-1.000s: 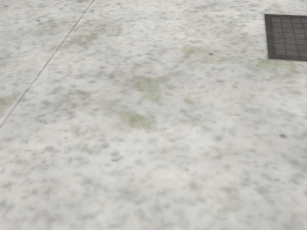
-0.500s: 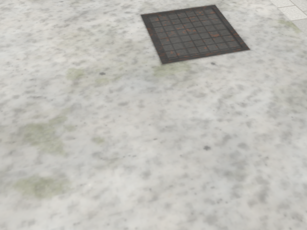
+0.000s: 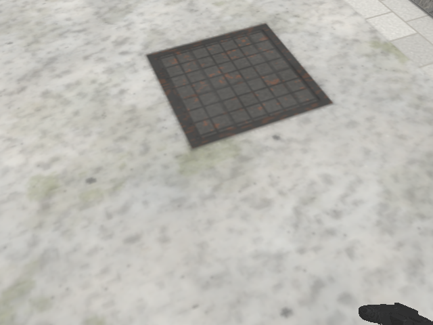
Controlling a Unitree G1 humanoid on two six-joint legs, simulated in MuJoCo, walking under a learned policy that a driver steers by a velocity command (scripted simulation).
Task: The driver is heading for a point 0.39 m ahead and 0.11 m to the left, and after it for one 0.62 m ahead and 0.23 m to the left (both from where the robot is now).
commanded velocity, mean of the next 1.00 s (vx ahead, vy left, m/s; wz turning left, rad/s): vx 0.39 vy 0.00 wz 0.55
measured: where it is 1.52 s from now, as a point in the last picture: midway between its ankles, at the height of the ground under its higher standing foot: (223, 298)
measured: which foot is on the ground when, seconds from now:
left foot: up 0.00-0.08, down 0.10-0.48, up 0.50-0.84, down 0.86-1.00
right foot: down 0.00-0.10, up 0.12-0.46, down 0.48-0.86, up 0.88-1.00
